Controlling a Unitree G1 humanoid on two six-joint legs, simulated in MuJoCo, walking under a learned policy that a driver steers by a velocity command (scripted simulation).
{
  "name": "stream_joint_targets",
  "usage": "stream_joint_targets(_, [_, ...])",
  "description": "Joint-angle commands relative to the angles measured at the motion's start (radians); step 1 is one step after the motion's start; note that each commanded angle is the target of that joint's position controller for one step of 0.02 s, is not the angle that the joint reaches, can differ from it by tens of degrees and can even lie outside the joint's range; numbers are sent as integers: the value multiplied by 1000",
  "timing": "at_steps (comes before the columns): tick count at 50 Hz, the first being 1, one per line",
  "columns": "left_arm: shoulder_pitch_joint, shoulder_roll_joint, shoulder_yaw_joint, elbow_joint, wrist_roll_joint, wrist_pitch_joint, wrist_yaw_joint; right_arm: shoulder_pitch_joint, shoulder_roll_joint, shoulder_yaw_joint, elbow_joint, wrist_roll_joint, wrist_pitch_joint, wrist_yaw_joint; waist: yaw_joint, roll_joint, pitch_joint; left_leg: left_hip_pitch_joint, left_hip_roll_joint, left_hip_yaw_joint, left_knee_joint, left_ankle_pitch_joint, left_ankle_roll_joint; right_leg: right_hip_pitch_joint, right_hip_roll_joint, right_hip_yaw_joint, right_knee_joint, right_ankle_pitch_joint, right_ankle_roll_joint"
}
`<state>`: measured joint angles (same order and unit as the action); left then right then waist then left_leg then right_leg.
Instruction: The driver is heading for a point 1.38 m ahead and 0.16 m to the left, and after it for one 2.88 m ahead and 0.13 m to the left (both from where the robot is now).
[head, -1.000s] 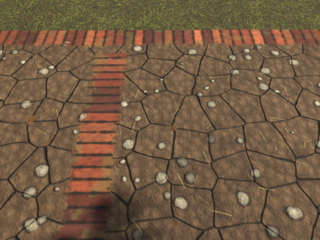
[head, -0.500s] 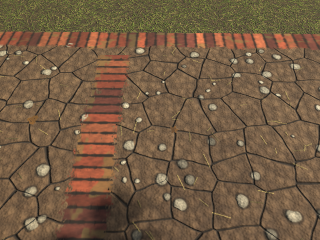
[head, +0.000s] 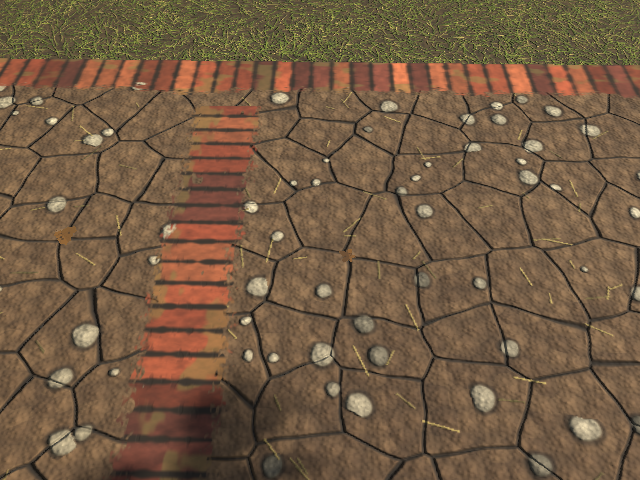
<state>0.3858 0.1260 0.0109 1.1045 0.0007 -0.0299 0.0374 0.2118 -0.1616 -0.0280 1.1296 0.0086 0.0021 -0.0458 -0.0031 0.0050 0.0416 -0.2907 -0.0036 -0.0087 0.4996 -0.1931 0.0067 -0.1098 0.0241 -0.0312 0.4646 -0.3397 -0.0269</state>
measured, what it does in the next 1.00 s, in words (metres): walks ahead: right foot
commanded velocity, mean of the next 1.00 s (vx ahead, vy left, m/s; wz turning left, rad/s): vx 0.33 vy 0.00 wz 0.00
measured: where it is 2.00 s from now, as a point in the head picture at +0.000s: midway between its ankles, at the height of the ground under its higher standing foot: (318, 299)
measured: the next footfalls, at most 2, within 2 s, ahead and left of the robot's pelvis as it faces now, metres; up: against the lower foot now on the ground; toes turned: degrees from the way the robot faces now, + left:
right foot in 0.94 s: +0.53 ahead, -0.09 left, +0.00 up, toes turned -4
left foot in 1.50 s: +0.83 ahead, +0.16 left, +0.00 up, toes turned +2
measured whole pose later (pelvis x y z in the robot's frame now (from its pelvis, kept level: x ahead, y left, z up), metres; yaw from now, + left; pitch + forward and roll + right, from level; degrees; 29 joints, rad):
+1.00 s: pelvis +0.37 +0.01 -0.02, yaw +0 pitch +2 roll +0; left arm 0.02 0.22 0.05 0.85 -0.01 -0.12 -0.04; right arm 0.43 -0.23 -0.03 1.07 0.02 -0.09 0.00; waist -0.03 0.00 0.05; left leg -0.11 0.01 -0.04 0.99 -0.48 0.03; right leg -0.52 0.01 -0.08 0.61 -0.13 -0.08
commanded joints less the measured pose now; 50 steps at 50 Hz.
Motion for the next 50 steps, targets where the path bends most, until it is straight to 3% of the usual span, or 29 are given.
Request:
stream_joint_targets(1, [110,71,11,-2,0,-3,2,38,-85,-12,-20,0,-6,-2,1,-8,34,125,33,-39,-49,134,44,-177,-46,45,-120,107,-15])
stream_joint_targets(5, [112,71,11,-4,-1,-3,2,40,-85,-12,-21,0,-6,-3,1,-8,33,125,34,-39,-48,138,44,-176,-46,45,-118,112,-15])
stream_joint_targets(6, [133,66,11,6,-1,-1,3,57,-75,-10,-12,0,-5,-3,2,-14,9,134,18,-22,-42,34,45,-167,-41,41,-129,9,-22])
stream_joint_targets(8, [130,117,29,-6,-14,2,8,58,-88,-18,-13,9,-7,-3,10,-66,60,40,-39,37,38,-290,49,-195,-70,104,-162,-304,-78])
stream_joint_targets(10, [167,179,49,-19,-29,-12,11,-29,-70,-14,-58,15,-35,7,50,-150,143,-154,-43,75,196,-282,52,-154,-235,328,-285,-507,-173])
stream_joint_targets(11, [145,214,63,-30,-30,-24,11,-61,-64,-11,-79,19,-54,17,52,-179,187,-248,3,56,292,-217,64,-131,-336,439,-333,-489,-222])
stream_joint_targets(13, [144,190,61,-39,-17,-48,4,-111,-86,-16,-113,27,-85,32,58,-138,217,-428,73,-1,411,-283,81,-13,-391,483,-332,-299,-248])
stream_joint_targets(15, [128,179,59,-52,-26,-53,-7,-121,-99,-19,-131,36,-107,45,48,-101,185,-430,95,4,305,-271,87,70,-344,379,-298,-137,-200])
stream_joint_targets(17, [108,199,61,-62,-29,-45,-16,-92,-85,-21,-119,35,-115,57,25,-102,140,-211,44,86,168,-193,75,-22,-268,251,-263,-59,-162])
stream_joint_targets(18, [87,209,62,-69,-30,-40,-19,-13,-77,-26,-88,35,-114,61,-17,-100,113,-34,3,133,102,-101,66,-120,-232,195,-217,-35,-147])
stream_joint_targets(19, [84,215,61,-76,-27,-40,-20,89,-98,-43,-48,34,-108,60,-58,-95,67,141,-53,166,83,-44,59,-197,-197,163,-143,89,-134])
stream_joint_targets(20, [55,216,57,-85,-26,-45,-21,213,-129,-63,-16,34,-103,57,-127,-79,11,287,-53,139,56,-28,72,-252,-163,116,-1,252,-108])
stream_joint_targets(21, [-10,165,40,-120,-21,-53,-24,380,-219,-91,9,26,-102,46,-202,108,-50,433,152,-169,-98,-151,146,-387,-67,2,377,261,-35])
stream_joint_targets(22, [17,61,17,-154,-28,-77,-22,461,-284,-90,7,8,-113,53,-169,329,-138,557,390,-697,-318,-245,288,-609,59,34,710,-170,-6])
stream_joint_targets(23, [3,103,27,-159,-54,-95,-26,360,-215,-62,-3,-4,-130,57,-114,204,-83,474,422,-750,-335,-327,296,-688,-6,164,884,-158,-40])
stream_joint_targets(24, [-39,139,33,-178,-62,-103,-34,246,-167,-45,-41,3,-138,62,-77,125,-2,388,395,-602,-323,-298,258,-732,-65,159,905,-58,-74])
stream_joint_targets(25, [-54,157,41,-176,-52,-104,-33,158,-141,-30,-67,3,-138,70,-42,56,28,311,341,-450,-333,-198,220,-697,-116,135,860,49,-86])
stream_joint_targets(26, [-60,165,52,-174,-37,-101,-29,119,-136,-23,-80,-2,-136,76,-19,37,37,253,296,-346,-348,-109,193,-654,-146,118,797,113,-86])
stream_joint_targets(28, [-43,166,63,-165,-33,-81,-34,146,-115,-11,-72,-10,-126,74,1,63,37,198,224,-198,-366,57,167,-573,-167,87,726,166,-73])
stream_joint_targets(32, [-183,140,61,-218,-23,-59,-36,228,-157,-11,-58,-13,-116,49,-13,39,67,224,216,-114,-385,266,184,-680,-174,48,580,256,-18])
stream_joint_targets(37, [-406,127,43,-294,-26,-70,-53,269,-177,-13,-78,-9,-104,30,-63,50,95,232,199,-49,-420,249,173,-637,-131,3,246,416,0])
stream_joint_targets(41, [-509,134,35,-337,-32,-81,-79,321,-179,-20,-64,4,-94,28,-74,57,121,347,241,-31,-383,278,169,-634,-106,0,119,403,-30])
stream_joint_targets(44, [-474,173,47,-346,-32,-91,-93,293,-209,-33,-74,1,-85,27,-17,90,61,423,264,-11,-265,576,146,-505,-57,-25,74,312,-76])
stream_joint_targets(45, [-397,206,63,-329,-32,-92,-91,280,-224,-38,-79,-3,-80,27,29,119,-4,438,259,-2,-167,765,136,-389,-20,-47,82,280,-96])
stream_joint_targets(46, [-225,250,87,-279,-33,-90,-85,255,-223,-37,-87,-9,-71,28,119,129,-104,397,221,30,28,889,114,-174,20,-70,74,277,-124])
stream_joint_targets(47, [-29,308,109,-228,-27,-85,-74,234,-206,-26,-110,-15,-71,32,199,100,-229,180,181,47,308,718,81,154,-85,51,107,283,-175])
stream_joint_targets(48, [104,411,131,-196,3,-82,-72,374,-55,15,-124,-10,-92,49,133,-179,-437,-236,-13,36,759,89,13,569,-384,575,28,74,-359])
stream_joint_targets(49, [98,330,105,-188,5,-81,-72,349,-85,11,-106,16,-128,57,145,-205,-503,-356,-60,-146,918,-337,35,581,-433,840,-161,18,-362])
stream_joint_targets(50, [-12,274,87,-196,-9,-84,-73,225,-172,-14,-154,44,-145,58,121,-181,-307,-452,9,-129,960,-297,56,431,-390,669,-177,41,-288])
